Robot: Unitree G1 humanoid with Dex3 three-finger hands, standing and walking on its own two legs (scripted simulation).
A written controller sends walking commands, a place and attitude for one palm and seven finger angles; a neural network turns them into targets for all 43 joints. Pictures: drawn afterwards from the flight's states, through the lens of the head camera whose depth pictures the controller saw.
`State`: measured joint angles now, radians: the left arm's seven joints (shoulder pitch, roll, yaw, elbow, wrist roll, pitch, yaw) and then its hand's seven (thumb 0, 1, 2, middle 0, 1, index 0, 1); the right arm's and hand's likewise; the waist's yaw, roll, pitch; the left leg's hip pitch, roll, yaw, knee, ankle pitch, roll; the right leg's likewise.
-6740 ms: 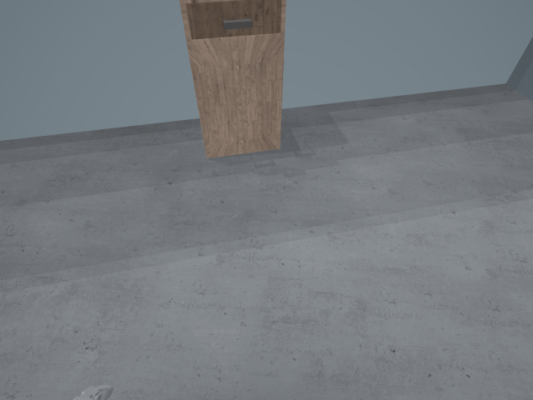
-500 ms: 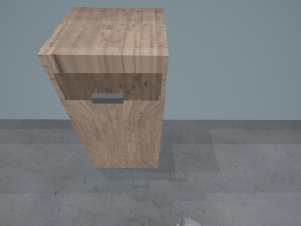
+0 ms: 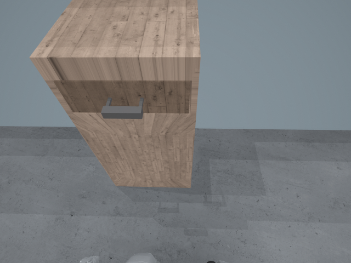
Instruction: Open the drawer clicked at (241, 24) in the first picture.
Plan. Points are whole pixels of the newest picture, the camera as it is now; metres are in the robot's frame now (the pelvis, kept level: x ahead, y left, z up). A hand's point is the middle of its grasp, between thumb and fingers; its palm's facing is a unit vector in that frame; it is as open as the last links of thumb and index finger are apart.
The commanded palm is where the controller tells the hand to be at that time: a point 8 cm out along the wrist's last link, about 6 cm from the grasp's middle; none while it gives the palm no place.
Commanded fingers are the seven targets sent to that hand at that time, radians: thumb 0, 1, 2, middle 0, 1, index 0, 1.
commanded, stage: come to a stop and stand still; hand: left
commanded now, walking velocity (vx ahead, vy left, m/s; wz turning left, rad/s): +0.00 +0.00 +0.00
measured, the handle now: (124, 106) +0.54 +0.21 -0.01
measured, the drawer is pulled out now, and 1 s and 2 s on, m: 0.00 0.00 0.00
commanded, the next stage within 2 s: look again from close up in 0.78 s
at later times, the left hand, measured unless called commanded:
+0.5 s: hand out of the picture -0.03 +0.21 -0.16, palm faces +0.00 -0.98 -0.22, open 7.3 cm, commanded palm none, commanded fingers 0.00 0.90 0.90 -0.20 -0.30 -0.20 -0.30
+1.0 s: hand out of the picture -0.05 +0.19 -0.17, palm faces -0.02 -0.98 -0.18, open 7.3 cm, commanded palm none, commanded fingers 0.00 0.90 0.90 -0.20 -0.30 -0.20 -0.30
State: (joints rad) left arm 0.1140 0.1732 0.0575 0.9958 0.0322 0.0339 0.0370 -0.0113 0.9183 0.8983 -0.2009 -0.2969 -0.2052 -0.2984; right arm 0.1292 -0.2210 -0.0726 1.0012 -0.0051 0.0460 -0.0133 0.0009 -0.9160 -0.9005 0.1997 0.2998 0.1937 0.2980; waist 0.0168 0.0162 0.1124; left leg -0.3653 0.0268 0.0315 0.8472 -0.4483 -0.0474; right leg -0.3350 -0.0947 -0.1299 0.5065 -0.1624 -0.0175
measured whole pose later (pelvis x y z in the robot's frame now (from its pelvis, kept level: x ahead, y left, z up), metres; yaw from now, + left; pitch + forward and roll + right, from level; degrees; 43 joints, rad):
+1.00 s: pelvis -0.05 +0.03 +0.00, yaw -1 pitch -1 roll -1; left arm 0.31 0.11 -0.02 1.11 0.01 -0.02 0.04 0.00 0.91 0.90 -0.20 -0.30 -0.20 -0.30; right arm 0.33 -0.15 0.00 1.11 -0.01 0.00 -0.01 0.00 -0.91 -0.90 0.20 0.30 0.20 0.30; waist -0.03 0.04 0.05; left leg -0.28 0.04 0.05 0.54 -0.24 0.01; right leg -0.18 0.01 -0.06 0.48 -0.28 -0.01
